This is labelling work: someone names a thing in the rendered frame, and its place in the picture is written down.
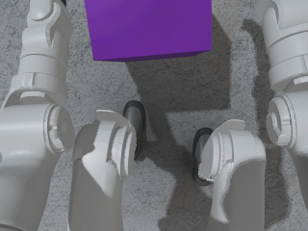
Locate robot left shin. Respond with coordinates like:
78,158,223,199
72,110,137,163

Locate robot left forearm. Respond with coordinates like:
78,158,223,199
0,0,74,112

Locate right robot foot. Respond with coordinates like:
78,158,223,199
192,127,214,187

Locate left robot upper arm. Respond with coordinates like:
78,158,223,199
0,103,76,231

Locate right robot upper arm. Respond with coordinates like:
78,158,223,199
266,90,308,212

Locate carton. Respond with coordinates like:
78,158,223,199
84,0,212,63

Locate robot right forearm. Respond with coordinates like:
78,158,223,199
253,0,308,93

